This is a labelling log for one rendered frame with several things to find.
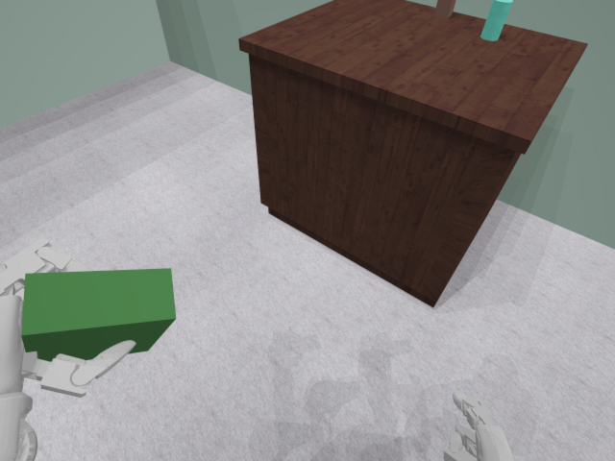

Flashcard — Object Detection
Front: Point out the robot left forearm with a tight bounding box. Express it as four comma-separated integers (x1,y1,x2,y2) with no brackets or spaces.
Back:
0,392,37,461

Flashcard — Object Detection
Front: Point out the sponge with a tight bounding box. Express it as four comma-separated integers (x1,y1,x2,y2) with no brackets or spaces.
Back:
21,268,176,362

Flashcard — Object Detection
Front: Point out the table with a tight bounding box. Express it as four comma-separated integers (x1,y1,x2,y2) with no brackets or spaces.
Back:
238,0,588,307

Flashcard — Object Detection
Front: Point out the left robot hand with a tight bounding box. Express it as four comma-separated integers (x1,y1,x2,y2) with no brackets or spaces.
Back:
0,238,136,398

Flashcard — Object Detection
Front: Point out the right robot hand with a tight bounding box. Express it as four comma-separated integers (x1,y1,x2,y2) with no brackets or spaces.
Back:
444,391,516,461

